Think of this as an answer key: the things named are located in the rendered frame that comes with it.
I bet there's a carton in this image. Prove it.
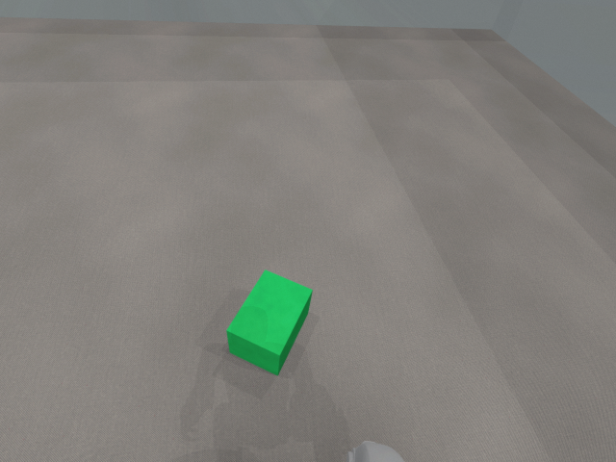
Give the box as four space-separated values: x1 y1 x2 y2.
226 270 313 376

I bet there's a right robot thigh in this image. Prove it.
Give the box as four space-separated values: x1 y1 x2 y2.
346 443 404 462

